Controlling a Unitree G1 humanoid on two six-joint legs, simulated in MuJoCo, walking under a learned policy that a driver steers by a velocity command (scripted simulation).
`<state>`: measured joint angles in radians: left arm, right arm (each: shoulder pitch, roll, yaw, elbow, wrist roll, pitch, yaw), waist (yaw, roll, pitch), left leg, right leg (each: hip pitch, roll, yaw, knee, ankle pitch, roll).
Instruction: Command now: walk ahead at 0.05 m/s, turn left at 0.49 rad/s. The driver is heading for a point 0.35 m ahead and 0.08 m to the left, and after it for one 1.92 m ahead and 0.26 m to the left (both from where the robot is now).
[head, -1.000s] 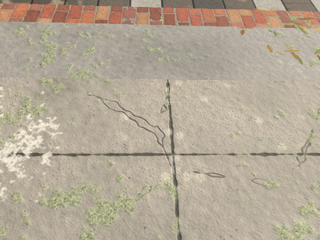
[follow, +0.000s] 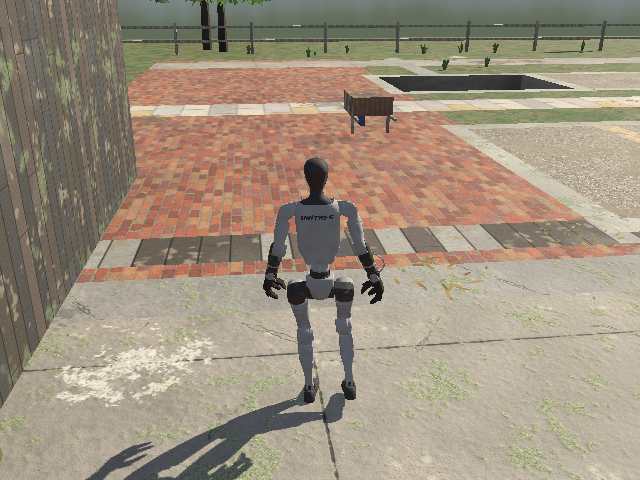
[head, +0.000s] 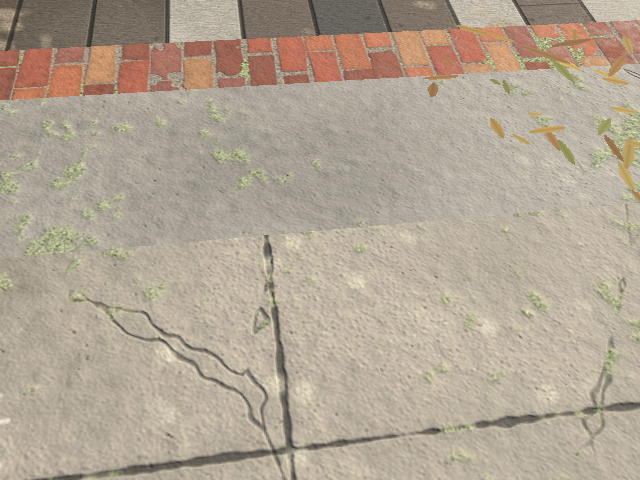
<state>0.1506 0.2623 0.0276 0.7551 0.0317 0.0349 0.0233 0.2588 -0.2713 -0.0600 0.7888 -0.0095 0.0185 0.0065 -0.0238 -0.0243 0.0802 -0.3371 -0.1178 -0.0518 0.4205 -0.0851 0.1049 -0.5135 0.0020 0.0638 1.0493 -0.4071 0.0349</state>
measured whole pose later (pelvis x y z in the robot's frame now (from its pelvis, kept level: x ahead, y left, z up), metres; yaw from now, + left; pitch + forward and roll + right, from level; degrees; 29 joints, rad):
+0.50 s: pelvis +0.02 -0.06 +0.01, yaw +18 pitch +1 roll +1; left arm 0.21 0.26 0.02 0.71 0.02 0.01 0.05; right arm 0.22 -0.33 -0.10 0.77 -0.02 0.08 0.03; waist 0.00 0.06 0.04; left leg -0.48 -0.08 -0.07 1.09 -0.41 -0.05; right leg -0.19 0.00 -0.04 0.41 -0.23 -0.05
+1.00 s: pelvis +0.07 +0.02 +0.01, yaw +34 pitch +1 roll -1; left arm 0.24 0.31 0.06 0.75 0.04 0.00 -0.05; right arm 0.39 -0.27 -0.03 0.81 -0.01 -0.03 0.02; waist -0.01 -0.05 0.01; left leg 0.02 -0.09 -0.07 0.24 -0.27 0.09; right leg -0.59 -0.08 -0.03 0.96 -0.20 0.02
